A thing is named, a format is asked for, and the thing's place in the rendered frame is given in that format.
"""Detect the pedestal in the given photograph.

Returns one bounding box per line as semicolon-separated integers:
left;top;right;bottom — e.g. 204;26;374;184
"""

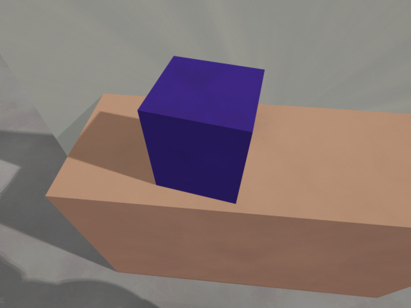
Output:
45;94;411;298

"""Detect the carton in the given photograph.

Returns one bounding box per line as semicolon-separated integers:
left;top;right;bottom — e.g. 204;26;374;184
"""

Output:
137;56;265;204

